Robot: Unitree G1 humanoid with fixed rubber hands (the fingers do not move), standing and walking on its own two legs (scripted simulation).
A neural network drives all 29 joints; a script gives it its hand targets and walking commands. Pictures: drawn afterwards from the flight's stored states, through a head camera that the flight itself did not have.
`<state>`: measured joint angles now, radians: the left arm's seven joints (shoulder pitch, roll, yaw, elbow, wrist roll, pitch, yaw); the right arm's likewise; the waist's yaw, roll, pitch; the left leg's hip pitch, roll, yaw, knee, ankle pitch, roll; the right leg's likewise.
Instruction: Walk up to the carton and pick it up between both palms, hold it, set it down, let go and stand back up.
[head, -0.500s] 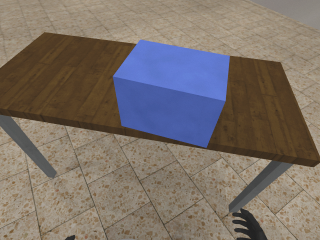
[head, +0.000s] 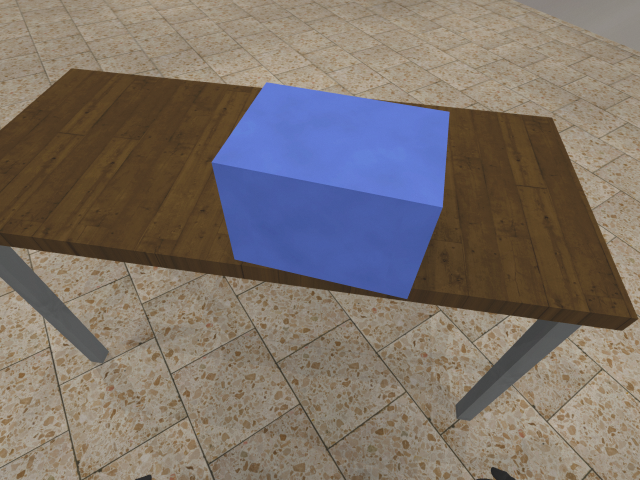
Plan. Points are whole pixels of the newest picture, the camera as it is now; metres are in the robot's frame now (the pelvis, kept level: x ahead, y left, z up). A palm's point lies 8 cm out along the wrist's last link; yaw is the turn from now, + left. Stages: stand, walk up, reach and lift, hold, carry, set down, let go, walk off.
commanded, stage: walk up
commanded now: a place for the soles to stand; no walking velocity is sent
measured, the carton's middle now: (336, 189) +0.52 +0.00 +0.05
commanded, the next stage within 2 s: none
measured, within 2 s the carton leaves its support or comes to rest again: neither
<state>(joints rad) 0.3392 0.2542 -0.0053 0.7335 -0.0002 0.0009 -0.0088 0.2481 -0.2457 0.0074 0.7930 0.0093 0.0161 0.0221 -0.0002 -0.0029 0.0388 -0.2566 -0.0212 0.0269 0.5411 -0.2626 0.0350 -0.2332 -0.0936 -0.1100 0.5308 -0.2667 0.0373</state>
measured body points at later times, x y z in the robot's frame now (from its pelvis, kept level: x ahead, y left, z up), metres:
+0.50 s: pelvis +0.08 +0.00 -0.02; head +0.12 +0.01 +0.43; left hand +0.06 +0.27 -0.14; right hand +0.20 -0.25 -0.14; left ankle +0.18 +0.11 -0.74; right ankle +0.01 -0.14 -0.73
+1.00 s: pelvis +0.10 +0.02 -0.01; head +0.12 +0.00 +0.44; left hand +0.25 +0.27 -0.11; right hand +0.18 -0.25 -0.14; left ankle +0.18 +0.11 -0.73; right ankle +0.08 -0.10 -0.73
